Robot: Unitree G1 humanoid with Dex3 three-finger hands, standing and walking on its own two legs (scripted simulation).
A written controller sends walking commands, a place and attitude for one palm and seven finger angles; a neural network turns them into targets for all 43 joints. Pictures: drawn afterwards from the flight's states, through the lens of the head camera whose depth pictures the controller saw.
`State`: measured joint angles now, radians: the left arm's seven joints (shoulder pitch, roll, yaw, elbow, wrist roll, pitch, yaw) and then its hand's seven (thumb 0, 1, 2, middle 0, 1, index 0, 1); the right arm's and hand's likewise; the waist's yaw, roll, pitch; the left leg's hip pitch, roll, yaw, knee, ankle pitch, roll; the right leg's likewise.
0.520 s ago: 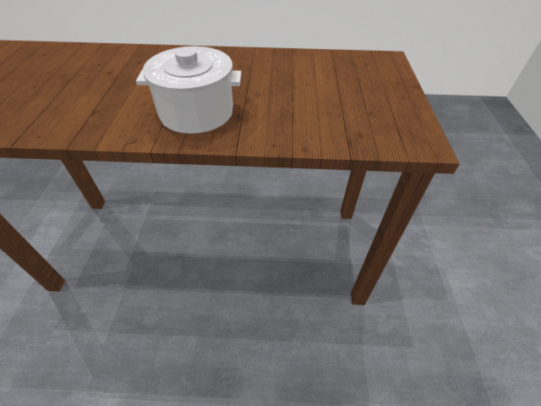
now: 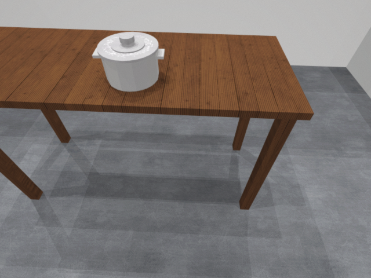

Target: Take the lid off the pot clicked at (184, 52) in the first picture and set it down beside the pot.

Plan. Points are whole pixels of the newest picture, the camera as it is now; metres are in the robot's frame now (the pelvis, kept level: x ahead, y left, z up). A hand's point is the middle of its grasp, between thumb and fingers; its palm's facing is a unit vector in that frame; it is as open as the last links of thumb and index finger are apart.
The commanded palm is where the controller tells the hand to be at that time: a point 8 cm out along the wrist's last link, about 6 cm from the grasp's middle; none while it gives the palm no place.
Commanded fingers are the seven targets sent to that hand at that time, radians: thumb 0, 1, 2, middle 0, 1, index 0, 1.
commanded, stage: look at it before walking up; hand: left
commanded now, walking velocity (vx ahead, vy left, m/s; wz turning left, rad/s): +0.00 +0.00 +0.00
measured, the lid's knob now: (126, 38) +0.75 +0.23 +0.15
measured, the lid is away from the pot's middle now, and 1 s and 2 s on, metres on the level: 0.00 0.00 0.00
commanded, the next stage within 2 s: take the last steps up to it in 0.12 s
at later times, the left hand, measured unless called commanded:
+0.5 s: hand out of the picture -0.01 +0.20 -0.19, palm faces +0.12 -0.98 -0.17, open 7.4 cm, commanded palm none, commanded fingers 0.00 0.90 0.90 -0.20 -0.30 -0.20 -0.30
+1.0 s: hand (91, 224) +0.28 +0.29 -0.18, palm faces +0.02 -0.99 -0.15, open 7.4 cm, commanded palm none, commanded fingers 0.00 0.90 0.90 -0.20 -0.30 -0.20 -0.30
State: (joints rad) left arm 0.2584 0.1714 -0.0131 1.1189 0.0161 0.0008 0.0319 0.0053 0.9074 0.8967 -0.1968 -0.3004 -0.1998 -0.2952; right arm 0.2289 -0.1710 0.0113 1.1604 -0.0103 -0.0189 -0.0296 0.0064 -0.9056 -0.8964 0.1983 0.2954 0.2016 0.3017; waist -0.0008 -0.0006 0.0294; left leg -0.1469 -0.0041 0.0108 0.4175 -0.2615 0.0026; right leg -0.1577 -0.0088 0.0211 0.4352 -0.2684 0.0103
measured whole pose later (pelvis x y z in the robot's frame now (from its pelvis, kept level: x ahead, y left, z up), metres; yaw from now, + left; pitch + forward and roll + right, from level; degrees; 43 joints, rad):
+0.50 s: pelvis +0.03 +0.03 -0.01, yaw +3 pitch +0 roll -2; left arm 0.38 0.16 0.04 1.09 0.03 -0.02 0.02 0.00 0.91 0.90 -0.20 -0.30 -0.20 -0.30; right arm 0.32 -0.19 -0.03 1.13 -0.02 0.00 0.00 0.01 -0.91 -0.90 0.20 0.30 0.20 0.30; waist 0.03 0.00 0.00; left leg -0.34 0.02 0.05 0.80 -0.48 0.03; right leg -0.11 -0.03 -0.02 0.45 -0.34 0.01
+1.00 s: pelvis +0.19 +0.12 -0.01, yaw +2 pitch +1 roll -1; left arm 0.13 0.15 0.05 1.00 0.02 0.00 0.00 0.01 0.91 0.90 -0.19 -0.30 -0.19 -0.29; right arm 0.45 -0.05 0.02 1.13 -0.02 -0.09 -0.05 0.01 -0.90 -0.90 0.20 0.30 0.20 0.30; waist -0.04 0.00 0.07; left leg 0.06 -0.11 0.10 0.23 -0.32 0.12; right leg -0.60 -0.03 -0.12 0.87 -0.21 -0.03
